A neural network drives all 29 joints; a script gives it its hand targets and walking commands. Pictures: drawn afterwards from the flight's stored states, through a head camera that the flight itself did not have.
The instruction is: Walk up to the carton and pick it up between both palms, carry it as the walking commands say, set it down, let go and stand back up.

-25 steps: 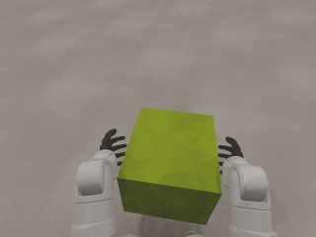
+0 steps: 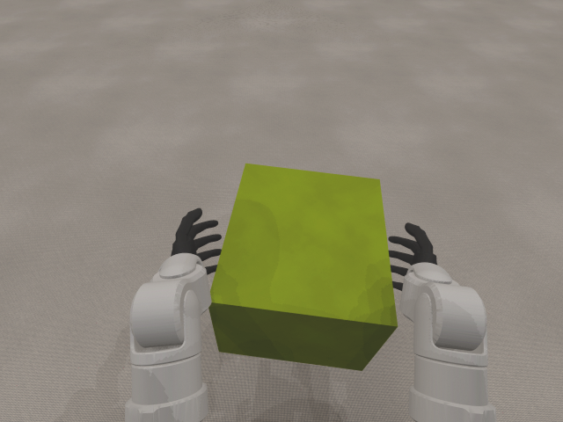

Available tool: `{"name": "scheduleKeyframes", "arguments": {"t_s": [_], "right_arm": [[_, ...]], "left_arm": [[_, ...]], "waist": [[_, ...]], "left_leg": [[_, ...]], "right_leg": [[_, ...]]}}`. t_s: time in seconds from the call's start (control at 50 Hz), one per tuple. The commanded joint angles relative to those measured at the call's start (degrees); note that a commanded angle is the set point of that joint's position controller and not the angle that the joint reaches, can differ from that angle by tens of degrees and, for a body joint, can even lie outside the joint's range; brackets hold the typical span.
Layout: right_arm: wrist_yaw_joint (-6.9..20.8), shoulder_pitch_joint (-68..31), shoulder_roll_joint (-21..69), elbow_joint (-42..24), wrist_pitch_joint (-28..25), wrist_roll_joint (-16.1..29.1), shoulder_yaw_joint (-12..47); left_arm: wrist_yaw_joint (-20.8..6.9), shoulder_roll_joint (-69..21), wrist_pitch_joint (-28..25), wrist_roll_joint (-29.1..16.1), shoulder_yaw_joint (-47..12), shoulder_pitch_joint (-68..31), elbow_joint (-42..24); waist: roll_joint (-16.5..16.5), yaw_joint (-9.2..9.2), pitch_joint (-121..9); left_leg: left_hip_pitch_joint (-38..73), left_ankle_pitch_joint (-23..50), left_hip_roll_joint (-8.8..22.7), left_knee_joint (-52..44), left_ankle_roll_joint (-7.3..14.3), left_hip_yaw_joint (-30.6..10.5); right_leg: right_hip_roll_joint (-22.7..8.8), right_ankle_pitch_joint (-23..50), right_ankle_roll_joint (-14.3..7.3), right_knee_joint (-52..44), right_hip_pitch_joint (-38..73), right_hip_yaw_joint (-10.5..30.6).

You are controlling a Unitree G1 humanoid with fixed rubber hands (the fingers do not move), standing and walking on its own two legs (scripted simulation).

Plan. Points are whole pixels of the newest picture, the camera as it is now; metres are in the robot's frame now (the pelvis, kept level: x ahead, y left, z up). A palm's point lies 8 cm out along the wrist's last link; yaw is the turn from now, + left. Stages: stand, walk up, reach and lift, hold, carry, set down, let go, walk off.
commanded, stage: carry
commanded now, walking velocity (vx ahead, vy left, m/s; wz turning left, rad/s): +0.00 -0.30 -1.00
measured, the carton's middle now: (301, 263) +0.37 +0.01 +0.02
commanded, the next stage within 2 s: none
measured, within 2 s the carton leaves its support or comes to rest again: neither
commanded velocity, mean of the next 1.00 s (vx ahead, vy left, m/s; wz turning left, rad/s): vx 0.00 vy -0.30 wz -1.00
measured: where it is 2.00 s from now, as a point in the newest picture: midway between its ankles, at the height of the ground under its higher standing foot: outside the picture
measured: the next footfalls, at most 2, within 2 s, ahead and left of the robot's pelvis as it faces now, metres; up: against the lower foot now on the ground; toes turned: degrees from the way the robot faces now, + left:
left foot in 0.16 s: -0.01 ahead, +0.02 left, +0.00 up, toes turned -2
right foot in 0.50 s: +0.03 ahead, -0.44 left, +0.00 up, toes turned -32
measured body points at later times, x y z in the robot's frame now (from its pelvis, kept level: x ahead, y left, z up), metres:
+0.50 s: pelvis +0.00 -0.25 +0.03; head +0.02 -0.23 +0.48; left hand +0.34 -0.24 +0.13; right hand +0.21 -0.52 +0.12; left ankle -0.03 +0.01 -0.64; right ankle +0.01 -0.42 -0.68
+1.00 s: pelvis -0.07 -0.45 +0.05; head +0.00 -0.46 +0.49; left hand +0.24 -0.61 +0.11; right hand -0.01 -0.78 +0.13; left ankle +0.02 -0.30 -0.67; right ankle -0.18 -0.65 -0.59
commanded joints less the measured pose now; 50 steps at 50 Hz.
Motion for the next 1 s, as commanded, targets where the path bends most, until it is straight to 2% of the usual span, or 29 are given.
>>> {"name": "scheduleKeyframes", "arguments": {"t_s": [0.0, 0.06, 0.1, 0.12, 0.14, 0.16, 0.18, 0.2, 0.24, 0.28, 0.32, 0.4, 0.44, 0.46, 0.48, 0.5, 0.52, 0.54, 0.58, 0.62, 0.66, 0.7, 0.72, 0.74, 0.76, 0.78, 0.82, 0.86, 0.98], "right_arm": [[24.4, -25.9, 54.5, 6.2, -0.7, 21.5, 37.3], [22.8, -35.0, 57.3, -3.1, -2.9, 24.4, 41.4], [22.9, -37.2, 58.4, -9.0, -3.6, 27.1, 43.2], [23.2, -37.0, 58.3, -10.6, -4.0, 28.4, 42.9], [23.6, -36.1, 57.9, -11.0, -4.5, 28.7, 42.1], [24.1, -36.9, 58.0, -11.3, -4.9, 29.4, 41.2], [24.4, -33.0, 57.1, -12.0, -5.1, 29.9, 41.0], [24.4, -32.4, 57.6, -12.6, -4.7, 30.0, 40.7], [24.9, -33.3, 56.1, -15.5, -3.9, 31.2, 41.9], [24.6, -29.3, 55.2, -13.8, -3.2, 29.5, 40.0], [23.9, -22.0, 54.7, -8.5, -2.5, 26.1, 37.0], [24.4, -20.8, 51.2, -5.5, -1.6, 23.3, 35.9], [24.6, -23.9, 50.5, -6.0, -1.5, 22.9, 36.9], [24.4, -25.3, 51.4, -5.7, -1.5, 22.5, 37.9], [24.4, -24.9, 50.9, -4.9, -1.0, 21.5, 38.5], [24.5, -25.2, 50.8, -1.5, -0.8, 21.2, 38.4], [24.1, -22.0, 52.2, 2.9, -0.9, 20.1, 38.3], [23.3, -20.6, 53.6, 2.7, -1.3, 20.3, 39.3], [22.7, -24.9, 54.7, 1.8, -0.9, 21.3, 40.0], [22.8, -34.8, 55.4, -7.8, -2.5, 25.0, 42.8], [23.6, -35.3, 57.5, -10.4, -3.5, 27.8, 43.6], [24.6, -31.8, 58.7, -7.7, -3.6, 28.7, 41.4], [24.9, -31.3, 58.9, -7.7, -3.6, 29.2, 40.7], [25.2, -32.1, 58.4, -7.2, -3.5, 29.5, 39.8], [25.3, -27.9, 57.2, -5.8, -3.2, 29.0, 38.7], [25.3, -26.6, 57.2, -7.2, -3.1, 29.1, 38.9], [24.9, -30.2, 57.2, -11.7, -2.7, 29.6, 41.5], [24.5, -31.8, 54.6, -15.7, -2.8, 28.7, 41.4], [24.7, -24.0, 52.2, -7.1, -1.6, 24.9, 36.7]], "left_arm": [[-23.3, -54.7, 2.1, -23.3, -41.4, -19.7, 8.7], [-24.7, -58.2, 0.4, -24.0, -38.4, -18.5, 10.6], [-24.2, -60.0, -1.4, -23.2, -36.6, -20.2, 8.4], [-23.6, -60.1, -2.1, -23.1, -37.6, -21.9, 5.1], [-23.0, -60.6, -2.6, -24.0, -39.9, -24.8, -0.2], [-22.2, -61.8, -2.9, -25.4, -42.1, -28.6, -3.3], [-21.1, -60.0, -3.4, -26.0, -42.9, -28.8, -7.4], [-20.5, -59.4, -3.1, -27.1, -44.0, -33.3, -10.2], [-18.6, -60.1, -2.9, -25.7, -44.9, -28.3, -8.0], [-17.8, -59.0, -2.0, -25.4, -45.4, -26.1, -8.3], [-18.2, -57.3, -0.9, -24.7, -46.2, -24.5, -7.6], [-19.1, -52.6, 0.5, -23.1, -44.7, -19.9, -4.3], [-20.3, -54.4, 1.0, -23.0, -44.1, -20.1, 0.0], [-21.1, -56.1, 1.5, -23.1, -43.8, -20.4, 1.7], [-21.7, -55.6, 1.7, -22.2, -42.6, -17.4, 3.8], [-22.1, -54.0, 1.7, -21.7, -40.9, -17.6, 4.3], [-22.9, -53.6, 1.8, -21.6, -39.2, -16.4, 6.3], [-23.9, -54.2, 1.9, -22.5, -39.8, -17.1, 6.1], [-24.8, -56.1, 1.7, -21.7, -37.7, -12.4, 12.1], [-24.5, -58.4, 0.3, -21.9, -37.4, -13.0, 11.6], [-23.7, -60.0, -1.6, -23.4, -40.2, -20.2, 4.8], [-22.5, -59.5, -2.7, -25.5, -43.8, -29.7, -5.4], [-21.8, -58.6, -2.7, -25.8, -44.8, -31.2, -9.2], [-21.2, -59.2, -2.2, -26.4, -45.2, -30.6, -9.3], [-20.4, -57.7, -1.6, -26.0, -45.0, -30.6, -10.4], [-19.9, -55.8, -1.1, -26.0, -45.3, -30.4, -10.7], [-19.7, -58.0, -0.5, -25.3, -44.9, -24.3, -5.6], [-19.5, -58.4, 0.0, -25.2, -44.9, -22.1, -4.2], [-19.3, -55.4, 1.0, -24.6, -45.6, -22.8, -5.0]], "waist": [[-26.6, -1.73, -9.9], [-27.9, -1.72, -21.5], [-26.9, -2.34, -23.8], [-19.6, -2.66, -23.3], [-5.8, -3.22, -22.7], [15.5, -3.70, -24.4], [23.3, -3.08, -22.2], [16.8, -2.94, -21.1], [11.0, -2.07, -20.3], [16.2, -2.74, -18.9], [17.3, -3.90, -16.4], [19.8, -0.54, -19.9], [9.1, 1.10, -19.9], [-0.6, 1.01, -14.8], [-18.8, 0.17, -11.8], [-21.9, -0.97, -10.0], [-16.1, -1.10, -8.2], [-17.6, -1.07, -8.7], [-27.3, -1.59, -16.7], [-23.5, -1.20, -21.5], [-12.7, -1.94, -20.9], [-7.3, -2.86, -19.4], [-1.7, -3.88, -19.7], [19.4, -3.64, -24.1], [25.9, -3.13, -23.8], [15.6, -2.80, -23.5], [6.2, -2.24, -22.1], [8.8, -3.04, -20.5], [19.6, -2.16, -17.0]], "left_leg": [[-21.0, -23.8, -19.7, 26.9, 2.6, -4.3], [-17.1, -11.1, -21.1, 14.5, 3.6, -6.0], [1.1, -3.7, -22.3, 0.1, 5.9, -6.6], [11.0, 0.6, -22.0, -10.6, 7.4, -7.2], [20.1, 5.3, -17.4, -24.7, 9.3, -10.6], [27.6, 17.8, -0.6, -32.5, 13.5, -26.2], [32.1, 42.6, 16.3, -30.9, 20.6, -36.7], [31.3, 59.0, 17.8, -25.1, 22.3, -29.2], [41.1, 77.3, 7.1, -14.9, 13.8, -9.9], [45.4, 80.3, -0.6, -13.5, 9.4, -1.7], [44.8, 77.3, -2.1, -13.1, 10.0, 0.3], [18.1, 66.8, -4.0, -4.6, 6.3, 9.8], [5.2, 42.6, -6.4, 8.7, 6.5, 8.9], [-4.4, 11.4, -10.7, 15.1, 6.5, 6.4], [-15.2, -18.1, -17.4, 22.6, 5.2, 3.7], [-17.4, -23.1, -19.6, 27.6, 4.3, -3.5], [-17.8, -22.3, -19.7, 27.9, 5.1, -4.7], [-20.4, -16.8, -20.4, 21.7, 4.1, -5.2], [-17.1, -12.3, -22.5, 11.6, 3.4, -3.4], [-11.5, -4.3, -23.1, 7.4, 5.0, -7.0], [-2.6, 1.3, -23.3, -1.5, 6.4, -9.0], [13.3, 9.2, -22.5, -17.7, 9.0, -8.0], [26.5, 17.3, -18.1, -30.1, 11.5, -9.1], [34.9, 26.4, 0.2, -32.9, 16.5, -25.3], [39.0, 51.6, 15.5, -28.7, 23.4, -33.2], [38.1, 65.7, 15.2, -23.1, 23.8, -24.3], [41.7, 77.1, 5.4, -15.9, 15.5, -10.3], [44.3, 79.8, -0.1, -14.6, 12.1, -3.3], [24.3, 59.1, -2.1, -15.5, 8.9, 8.9]], "right_leg": [[-4.7, 53.5, -10.7, -14.4, 18.9, 22.3], [-1.6, 58.4, -10.2, -11.9, 30.5, 20.1], [3.5, 34.3, -5.4, -17.0, 17.6, 17.8], [4.7, 21.7, -2.5, -19.9, 10.4, 16.6], [7.5, 7.7, -0.8, -15.4, 2.4, 12.1], [9.7, -4.3, -1.4, 4.9, -5.6, 9.0], [7.8, -15.9, 1.1, 24.0, -21.1, 6.1], [1.8, -15.4, 0.5, 33.1, -22.5, 5.8], [0.4, -8.7, 0.5, 35.9, -28.1, 0.9], [3.8, -7.4, 1.2, 27.7, -29.6, -5.9], [3.0, -6.0, 1.1, 18.3, -28.7, -9.0], [4.5, 2.7, 0.3, 0.2, 8.6, -15.8], [6.7, 8.3, -1.0, -11.6, 22.0, -13.5], [5.4, 13.2, -3.8, -18.4, 24.7, -6.0], [-1.6, 47.3, -7.3, -15.9, 26.8, 10.1], [-5.4, 57.6, -9.8, -14.8, 22.8, 21.1], [-4.5, 70.3, -8.7, -15.1, 24.3, 19.1], [-3.6, 74.7, -11.2, -11.2, 29.4, 15.7], [-4.7, 67.9, -15.5, -15.2, 30.9, 20.8], [-2.7, 54.5, -14.4, -18.3, 28.8, 24.9], [-1.5, 43.7, -12.6, -21.2, 20.3, 26.5], [2.0, 24.9, -5.3, -25.5, 8.2, 22.5], [5.8, 13.9, 0.0, -22.4, 0.1, 16.6], [9.8, -4.3, -0.7, 1.1, -6.0, 10.4], [8.6, -17.4, 1.4, 24.0, -17.8, 6.7], [1.8, -12.7, -1.0, 31.7, -20.1, 6.1], [1.7, -7.4, -0.4, 30.2, -23.3, 2.3], [4.0, -7.1, -0.1, 23.0, -25.7, -3.9], [-0.3, 4.2, -0.5, 5.1, -7.1, -9.4]]}}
